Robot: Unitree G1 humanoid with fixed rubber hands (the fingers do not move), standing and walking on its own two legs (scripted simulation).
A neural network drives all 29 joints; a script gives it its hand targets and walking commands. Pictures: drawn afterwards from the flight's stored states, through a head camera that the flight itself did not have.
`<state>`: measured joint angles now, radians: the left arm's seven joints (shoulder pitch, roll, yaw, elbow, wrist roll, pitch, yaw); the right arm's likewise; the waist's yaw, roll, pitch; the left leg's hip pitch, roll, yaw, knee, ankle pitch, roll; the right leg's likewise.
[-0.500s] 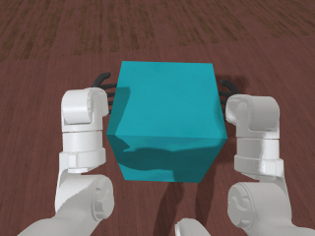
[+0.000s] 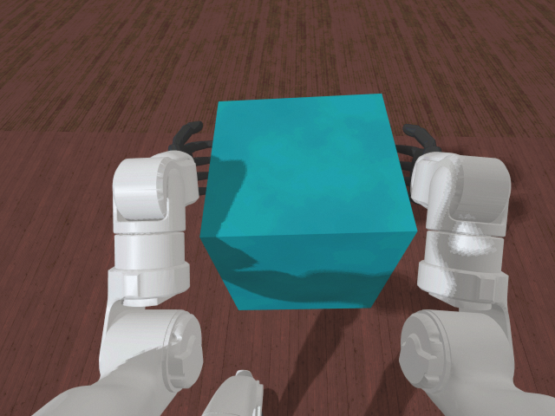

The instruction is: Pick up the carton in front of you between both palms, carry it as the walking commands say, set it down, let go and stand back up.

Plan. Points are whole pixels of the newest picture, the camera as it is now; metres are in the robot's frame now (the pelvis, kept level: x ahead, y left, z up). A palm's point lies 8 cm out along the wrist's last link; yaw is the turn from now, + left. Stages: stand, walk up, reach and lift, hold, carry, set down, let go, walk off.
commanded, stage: carry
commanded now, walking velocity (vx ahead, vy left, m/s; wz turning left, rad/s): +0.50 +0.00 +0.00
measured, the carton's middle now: (301, 214) +0.38 +0.03 +0.09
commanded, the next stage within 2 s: none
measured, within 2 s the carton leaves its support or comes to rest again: neither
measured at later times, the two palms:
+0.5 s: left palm (251, 24) +0.70 +0.14 +0.21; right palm (426, 38) +0.69 -0.16 +0.20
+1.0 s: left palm out of the picture +1.00 +0.17 +0.22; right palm out of the picture +0.98 -0.13 +0.22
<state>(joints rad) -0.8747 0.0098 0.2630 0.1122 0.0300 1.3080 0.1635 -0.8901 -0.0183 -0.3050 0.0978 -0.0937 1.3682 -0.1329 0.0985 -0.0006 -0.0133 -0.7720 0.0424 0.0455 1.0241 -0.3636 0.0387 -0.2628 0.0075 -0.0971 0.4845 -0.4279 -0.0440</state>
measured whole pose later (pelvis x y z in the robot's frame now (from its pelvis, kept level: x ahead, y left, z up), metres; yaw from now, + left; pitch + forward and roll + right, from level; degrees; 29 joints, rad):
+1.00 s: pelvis +0.61 +0.04 +0.06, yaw -1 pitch +4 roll +1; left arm -0.88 0.05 0.28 0.23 0.06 1.33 0.12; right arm -0.88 -0.01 -0.24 0.24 -0.10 1.33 -0.14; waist -0.05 -0.02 -0.05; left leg -0.53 -0.02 0.13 0.69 -0.36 0.08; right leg -0.45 0.00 0.01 1.25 -0.49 -0.02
